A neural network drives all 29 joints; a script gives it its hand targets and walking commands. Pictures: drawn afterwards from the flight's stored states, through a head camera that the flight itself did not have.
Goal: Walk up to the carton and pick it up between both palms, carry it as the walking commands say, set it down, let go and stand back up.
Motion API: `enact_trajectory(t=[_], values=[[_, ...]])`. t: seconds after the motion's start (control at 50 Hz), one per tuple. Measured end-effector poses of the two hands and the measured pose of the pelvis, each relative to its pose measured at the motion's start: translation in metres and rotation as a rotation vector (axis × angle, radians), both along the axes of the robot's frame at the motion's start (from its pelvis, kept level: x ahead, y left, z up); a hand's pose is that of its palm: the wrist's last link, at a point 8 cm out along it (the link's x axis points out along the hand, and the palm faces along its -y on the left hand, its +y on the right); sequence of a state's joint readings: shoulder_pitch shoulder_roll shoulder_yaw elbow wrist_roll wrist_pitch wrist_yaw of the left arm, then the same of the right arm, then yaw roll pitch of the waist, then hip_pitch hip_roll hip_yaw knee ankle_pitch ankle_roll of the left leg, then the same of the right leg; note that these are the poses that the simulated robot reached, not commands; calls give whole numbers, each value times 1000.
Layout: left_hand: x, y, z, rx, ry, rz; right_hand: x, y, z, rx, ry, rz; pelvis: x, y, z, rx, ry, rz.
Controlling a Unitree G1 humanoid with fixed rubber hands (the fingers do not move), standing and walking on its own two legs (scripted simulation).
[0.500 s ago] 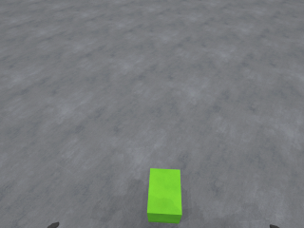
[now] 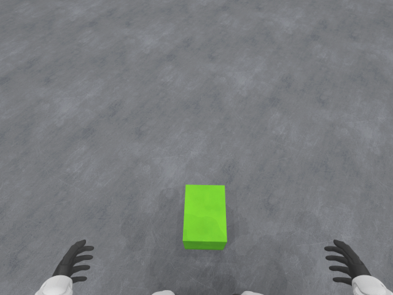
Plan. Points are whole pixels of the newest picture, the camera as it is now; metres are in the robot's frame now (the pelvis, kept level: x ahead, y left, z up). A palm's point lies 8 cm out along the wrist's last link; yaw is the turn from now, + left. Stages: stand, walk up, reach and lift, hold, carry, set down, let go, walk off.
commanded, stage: reach and lift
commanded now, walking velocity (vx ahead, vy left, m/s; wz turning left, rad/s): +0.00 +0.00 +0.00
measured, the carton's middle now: (204, 217) +0.45 +0.01 -0.67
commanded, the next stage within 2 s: none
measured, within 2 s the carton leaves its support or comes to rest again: neither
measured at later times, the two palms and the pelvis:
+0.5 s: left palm (102, 231) +0.26 +0.26 -0.13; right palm (312, 231) +0.27 -0.25 -0.13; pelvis -0.05 +0.00 -0.05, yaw -1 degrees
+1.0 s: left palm (139, 187) +0.40 +0.21 -0.19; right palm (278, 192) +0.40 -0.20 -0.19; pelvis -0.07 +0.01 -0.09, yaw -1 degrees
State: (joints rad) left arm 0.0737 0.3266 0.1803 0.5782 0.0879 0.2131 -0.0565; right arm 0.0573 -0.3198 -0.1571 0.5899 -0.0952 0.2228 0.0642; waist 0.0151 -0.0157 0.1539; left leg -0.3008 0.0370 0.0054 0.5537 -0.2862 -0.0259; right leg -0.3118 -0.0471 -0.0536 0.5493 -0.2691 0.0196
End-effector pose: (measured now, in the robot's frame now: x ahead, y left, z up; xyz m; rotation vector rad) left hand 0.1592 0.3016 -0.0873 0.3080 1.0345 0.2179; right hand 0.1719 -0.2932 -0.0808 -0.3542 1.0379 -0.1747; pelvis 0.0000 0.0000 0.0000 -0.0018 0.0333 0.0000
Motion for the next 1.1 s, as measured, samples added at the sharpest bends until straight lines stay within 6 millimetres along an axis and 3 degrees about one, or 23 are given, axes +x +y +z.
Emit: enact_trajectory(t=[0.12,0.32,0.54,0.72,1.1], values=[[18,-13,-7,-25,-25,0,9,10,-12,39,-18,-6,-2,1,-8,6,39,-16],[67,-28,-25,-57,-96,-20,66,30,-36,77,-110,-8,-21,1,-32,13,149,-18],[113,-44,-48,-110,-157,-6,110,51,-55,110,-159,-9,-51,2,-54,11,269,-11],[162,-64,-68,-151,-220,-4,155,65,-75,148,-218,-21,-70,3,-72,9,391,-11],[271,-106,-112,-225,-375,-31,252,103,-121,227,-383,-51,-71,5,-100,14,662,-22]])
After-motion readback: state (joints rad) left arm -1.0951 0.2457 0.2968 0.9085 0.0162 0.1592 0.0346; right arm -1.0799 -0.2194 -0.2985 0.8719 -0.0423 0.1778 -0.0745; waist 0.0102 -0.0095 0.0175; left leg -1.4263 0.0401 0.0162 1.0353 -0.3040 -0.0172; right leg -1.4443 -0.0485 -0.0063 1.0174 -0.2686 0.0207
